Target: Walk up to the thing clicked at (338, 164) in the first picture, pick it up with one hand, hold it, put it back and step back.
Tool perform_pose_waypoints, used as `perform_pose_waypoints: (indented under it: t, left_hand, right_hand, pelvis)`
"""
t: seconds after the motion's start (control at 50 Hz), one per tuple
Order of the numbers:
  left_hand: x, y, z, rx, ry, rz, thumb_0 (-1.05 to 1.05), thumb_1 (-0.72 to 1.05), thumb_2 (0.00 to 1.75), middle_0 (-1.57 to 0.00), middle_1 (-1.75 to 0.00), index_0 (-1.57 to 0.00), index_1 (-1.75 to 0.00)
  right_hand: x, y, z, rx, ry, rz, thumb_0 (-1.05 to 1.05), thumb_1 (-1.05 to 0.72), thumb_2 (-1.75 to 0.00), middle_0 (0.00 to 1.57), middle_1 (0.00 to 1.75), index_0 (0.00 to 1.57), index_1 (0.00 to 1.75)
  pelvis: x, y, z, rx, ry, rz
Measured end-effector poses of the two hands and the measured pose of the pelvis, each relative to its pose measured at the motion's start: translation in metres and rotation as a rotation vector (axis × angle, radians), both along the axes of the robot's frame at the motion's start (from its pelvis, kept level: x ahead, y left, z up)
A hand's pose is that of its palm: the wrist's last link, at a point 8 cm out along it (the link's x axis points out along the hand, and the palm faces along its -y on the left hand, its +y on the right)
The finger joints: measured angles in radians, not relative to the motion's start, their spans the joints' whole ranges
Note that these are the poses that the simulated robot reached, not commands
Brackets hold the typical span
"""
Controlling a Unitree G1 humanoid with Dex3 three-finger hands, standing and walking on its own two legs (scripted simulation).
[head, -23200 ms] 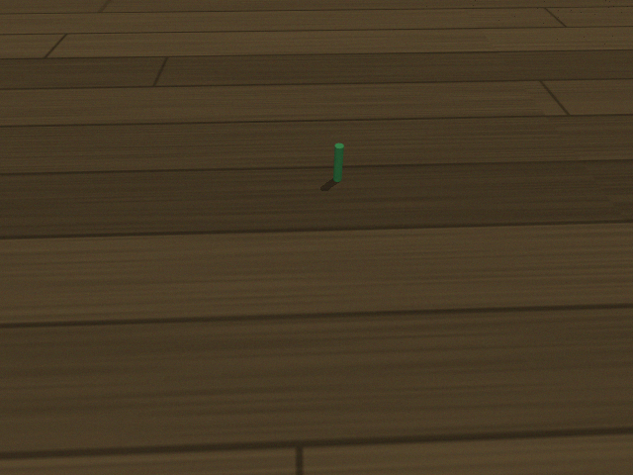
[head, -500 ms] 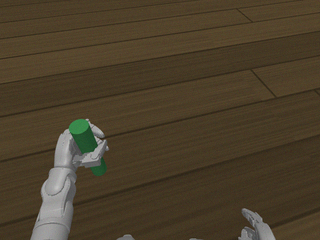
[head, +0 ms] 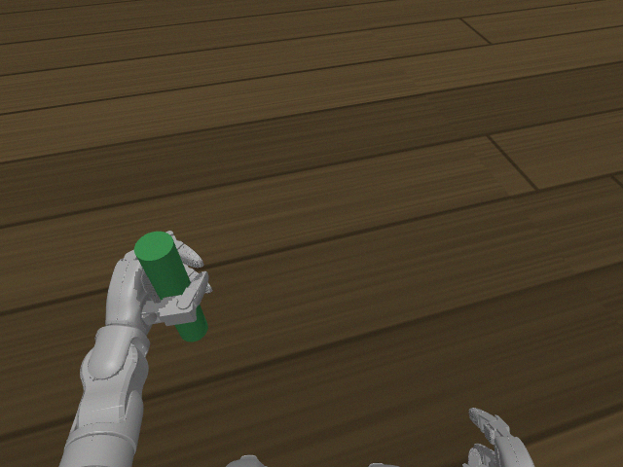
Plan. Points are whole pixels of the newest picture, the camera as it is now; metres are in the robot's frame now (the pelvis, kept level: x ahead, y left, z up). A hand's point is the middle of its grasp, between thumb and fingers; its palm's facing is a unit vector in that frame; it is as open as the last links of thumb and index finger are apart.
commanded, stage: hold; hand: left
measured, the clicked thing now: (177, 293) +0.33 +0.18 +0.04
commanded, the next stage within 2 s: crouch in 0.12 s
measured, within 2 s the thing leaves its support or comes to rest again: neither
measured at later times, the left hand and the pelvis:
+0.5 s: hand (189, 301) +0.32 +0.17 +0.02, palm faces -0.02 -1.00 +0.01, open 5.3 cm; pelvis -0.01 +0.00 -0.01, yaw +0 degrees
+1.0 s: hand (217, 345) +0.36 +0.18 -0.21, palm faces -0.02 -1.00 -0.01, open 5.3 cm; pelvis -0.04 +0.00 -0.19, yaw -2 degrees
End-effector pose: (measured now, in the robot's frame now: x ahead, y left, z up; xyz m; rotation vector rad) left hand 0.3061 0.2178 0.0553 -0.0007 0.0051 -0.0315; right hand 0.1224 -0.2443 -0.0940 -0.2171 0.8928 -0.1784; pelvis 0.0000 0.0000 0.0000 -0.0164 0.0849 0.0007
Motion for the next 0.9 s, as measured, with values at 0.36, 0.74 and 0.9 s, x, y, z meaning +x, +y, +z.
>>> perform_pose_waypoints:
  t: [0.36, 0.74, 0.9]
  left_hand:
    - [-0.003, 0.002, -0.003, 0.011, 0.008, -0.006, 0.0, 0.18, 1.13, -1.03, -1.17, -0.99, -1.17]
    - [0.011, 0.007, -0.13, -0.009, 0.032, -0.006, 0.0, 0.18, 1.13, -1.03, -1.16, -0.99, -1.17]
    - [0.028, 0.007, -0.215, 0.006, 0.005, -0.017, 0.0, 0.18, 1.14, -1.03, -1.16, -0.99, -1.17]
  right_hand:
    - [0.001, 0.001, 0.002, -0.006, -0.009, 0.004, 0.01, -0.88, -0.9, 0.2, 0.3, 0.2, 0.29]
    - [-0.026, -0.013, -0.072, -0.058, 0.112, 0.038, 0.01, -0.87, -0.9, 0.2, 0.3, 0.2, 0.29]
    - [-0.034, -0.018, -0.154, -0.066, 0.186, 0.065, 0.01, -0.88, -0.9, 0.2, 0.3, 0.2, 0.29]
  pelvis:
    - [-0.002, 0.002, 0.0, -0.003, 0.002, 0.002]
    - [-0.018, 0.003, -0.072, -0.014, 0.239, -0.004]
    - [-0.026, 0.001, -0.147, -0.02, 0.386, -0.016]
